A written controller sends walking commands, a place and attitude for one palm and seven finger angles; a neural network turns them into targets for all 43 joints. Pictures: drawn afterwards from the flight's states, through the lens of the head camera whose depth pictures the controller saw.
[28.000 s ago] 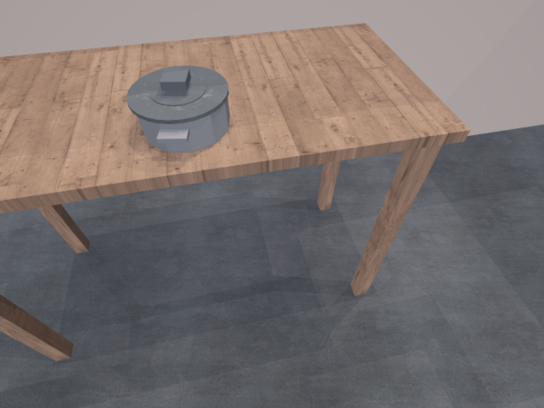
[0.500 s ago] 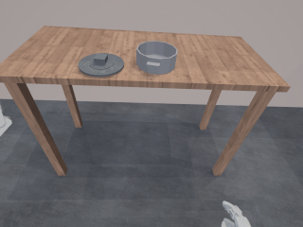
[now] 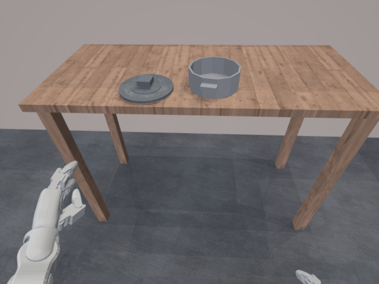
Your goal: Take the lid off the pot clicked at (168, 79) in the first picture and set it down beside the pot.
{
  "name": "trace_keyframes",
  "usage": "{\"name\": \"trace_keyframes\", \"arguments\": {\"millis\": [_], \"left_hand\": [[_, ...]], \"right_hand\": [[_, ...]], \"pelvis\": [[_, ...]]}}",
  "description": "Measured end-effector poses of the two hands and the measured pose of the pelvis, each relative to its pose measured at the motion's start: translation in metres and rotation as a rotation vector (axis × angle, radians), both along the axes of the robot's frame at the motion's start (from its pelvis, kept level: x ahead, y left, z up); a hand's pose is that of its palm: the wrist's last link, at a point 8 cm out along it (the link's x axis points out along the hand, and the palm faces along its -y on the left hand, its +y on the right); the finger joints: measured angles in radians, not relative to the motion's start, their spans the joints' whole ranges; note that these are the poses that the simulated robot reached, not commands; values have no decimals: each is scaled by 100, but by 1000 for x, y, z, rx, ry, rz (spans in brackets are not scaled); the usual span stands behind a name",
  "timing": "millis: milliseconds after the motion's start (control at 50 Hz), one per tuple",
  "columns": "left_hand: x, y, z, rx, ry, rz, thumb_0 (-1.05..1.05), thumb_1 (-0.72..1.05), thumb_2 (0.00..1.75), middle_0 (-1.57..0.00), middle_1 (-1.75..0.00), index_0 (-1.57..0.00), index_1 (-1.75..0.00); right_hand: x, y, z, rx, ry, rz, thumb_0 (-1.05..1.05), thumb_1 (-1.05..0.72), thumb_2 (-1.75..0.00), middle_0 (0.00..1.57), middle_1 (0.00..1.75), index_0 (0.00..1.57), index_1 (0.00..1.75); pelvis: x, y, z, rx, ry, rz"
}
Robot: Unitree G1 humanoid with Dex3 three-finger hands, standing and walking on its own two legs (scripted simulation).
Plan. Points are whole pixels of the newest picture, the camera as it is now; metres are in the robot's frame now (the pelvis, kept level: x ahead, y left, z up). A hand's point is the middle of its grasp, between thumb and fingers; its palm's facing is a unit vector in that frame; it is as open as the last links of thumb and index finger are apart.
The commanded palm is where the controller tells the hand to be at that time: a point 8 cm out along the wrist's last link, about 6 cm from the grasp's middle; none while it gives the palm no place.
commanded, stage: stop stepping back and stand still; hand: left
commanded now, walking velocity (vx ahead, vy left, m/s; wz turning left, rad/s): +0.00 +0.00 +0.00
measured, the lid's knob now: (145, 80) +0.73 +0.16 +0.10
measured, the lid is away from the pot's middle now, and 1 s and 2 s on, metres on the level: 0.24 0.24 0.24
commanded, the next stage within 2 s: let the arm hang, fingers relaxed in 0.56 s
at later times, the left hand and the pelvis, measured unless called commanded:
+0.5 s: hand out of the picture +0.01 +0.16 -0.16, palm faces -0.01 -0.97 -0.24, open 7.3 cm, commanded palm none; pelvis +0.04 -0.03 +0.01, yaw -2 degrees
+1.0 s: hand out of the picture +0.12 +0.15 -0.16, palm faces -0.02 -0.98 -0.20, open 7.3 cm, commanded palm none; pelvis +0.05 -0.03 +0.01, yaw -4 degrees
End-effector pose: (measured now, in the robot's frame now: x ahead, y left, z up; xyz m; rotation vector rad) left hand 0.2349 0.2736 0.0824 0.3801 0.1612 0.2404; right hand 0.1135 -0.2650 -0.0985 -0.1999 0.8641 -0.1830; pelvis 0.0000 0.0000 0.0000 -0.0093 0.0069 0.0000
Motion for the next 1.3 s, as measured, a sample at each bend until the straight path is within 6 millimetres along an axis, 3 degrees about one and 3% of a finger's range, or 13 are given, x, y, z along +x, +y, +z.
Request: {"name": "trace_keyframes", "arguments": {"millis": [40, 80, 140, 160, 240, 300, 360, 460, 580, 720, 840, 1000, 1300], "left_hand": [[-16, -12, -78, -92, 312, 36, 0, 91, 90, -19, -30, -20, -29], [-50, -33, -145, -148, 575, 31, 0, 91, 90, -19, -30, -19, -29], [-121, -71, -212, -233, 929, 14, 1, 91, 90, -19, -30, -19, -29], [-144, -82, -223, -268, 1019, 26, 1, 92, 90, -19, -30, -20, -29], [-202, -75, -232, -308, 1197, 156, -1, 101, 90, -21, -30, -21, -30], [-229, -69, -225, -312, 1281, 208, -1, 100, 90, -21, -30, -21, -30], [-241, -64, -217, -294, 1326, 244, 0, 97, 90, -20, -30, -21, -30], [-233, -64, -211, -271, 1327, 255, 0, 93, 90, -20, -30, -20, -29], [-190, -74, -212, -275, 1222, 209, 0, 92, 90, -20, -30, -20, -29], [-140, -79, -210, -270, 1098, 160, 1, 94, 90, -20, -30, -20, -30], [-119, -80, -210, -273, 1062, 126, 1, 92, 90, -20, -30, -20, -29], [-120, -80, -212, -280, 1081, 125, 0, 92, 90, -20, -30, -20, -30], [-150, -75, -215, -283, 1179, 159, 0, 91, 90, -20, -30, -20, -29]], "right_hand": [[-14, -9, -4, -8, 58, -13, 1, -90, -90, 20, 30, 20, 30], [-30, -19, -11, -12, 113, -40, 1, -90, -90, 20, 30, 20, 30], [-59, -31, -20, -13, 226, -108, 1, -90, -90, 20, 30, 20, 30], [-71, -32, -22, -15, 278, -128, 1, -90, -90, 20, 30, 20, 30], [-119, -23, -20, -9, 503, -154, 1, -91, -90, 20, 30, 19, 30], [-143, -10, -20, 20, 625, -155, 1, -91, -90, 20, 30, 19, 30], [-153, 3, -21, 58, 682, -163, 1, -91, -90, 20, 30, 19, 30], [-141, 23, -30, 120, 666, -164, 1, -90, -90, 20, 30, 20, 30], [-103, 37, -40, 165, 563, -144, 1, -90, -90, 20, 30, 20, 30], [-84, 21, -38, 132, 508, -158, 3, -93, -90, 20, 30, 20, 30], [-77, 12, -33, 107, 476, -173, 2, -92, -90, 20, 30, 20, 30], [-78, 14, -31, 103, 491, -174, 1, -91, -90, 20, 30, 19, 30], [-83, 26, -32, 123, 533, -183, 1, -91, -90, 20, 30, 20, 30]], "pelvis": [[2, -7, 0, 13, -8, -6], [3, -17, -5, 41, -18, -29], [6, -24, -8, 27, -37, -34], [8, -25, -7, 17, -36, -31], [17, -30, 1, 1, -18, -26], [24, -32, 6, -4, -6, -26], [30, -32, 9, -3, -3, -27], [36, -32, 11, -2, -8, -34], [40, -31, 12, 3, -17, -43], [44, -31, 12, 6, -26, -50], [47, -30, 12, 4, -25, -58], [50, -29, 13, 5, -22, -63], [54, -26, 13, 1, -19, -68]]}}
